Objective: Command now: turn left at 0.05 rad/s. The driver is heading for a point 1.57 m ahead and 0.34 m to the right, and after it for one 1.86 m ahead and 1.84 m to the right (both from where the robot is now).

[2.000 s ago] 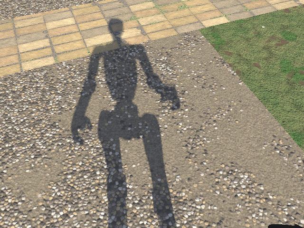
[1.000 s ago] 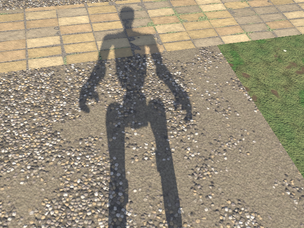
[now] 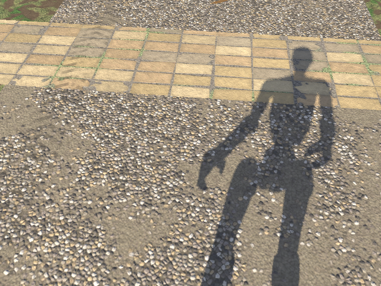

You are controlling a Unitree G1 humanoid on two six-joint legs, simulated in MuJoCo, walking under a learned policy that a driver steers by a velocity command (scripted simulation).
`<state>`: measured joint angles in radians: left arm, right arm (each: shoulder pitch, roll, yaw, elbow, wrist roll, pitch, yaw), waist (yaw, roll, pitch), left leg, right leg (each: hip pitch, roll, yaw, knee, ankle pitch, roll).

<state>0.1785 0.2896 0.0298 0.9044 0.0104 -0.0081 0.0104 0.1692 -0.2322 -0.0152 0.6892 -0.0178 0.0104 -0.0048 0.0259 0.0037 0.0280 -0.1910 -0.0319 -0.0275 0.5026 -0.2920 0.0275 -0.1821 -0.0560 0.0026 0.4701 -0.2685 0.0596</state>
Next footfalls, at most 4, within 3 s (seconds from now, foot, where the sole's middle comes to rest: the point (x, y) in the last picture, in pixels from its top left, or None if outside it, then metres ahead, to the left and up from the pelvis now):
1.50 left None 0.44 0.07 -0.77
2.02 right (250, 231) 0.73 -0.18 -0.77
2.58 left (191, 164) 1.05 0.05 -0.77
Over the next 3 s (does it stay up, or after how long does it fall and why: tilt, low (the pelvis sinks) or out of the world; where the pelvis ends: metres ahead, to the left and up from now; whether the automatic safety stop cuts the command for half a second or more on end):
stays up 1.09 -0.04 0.00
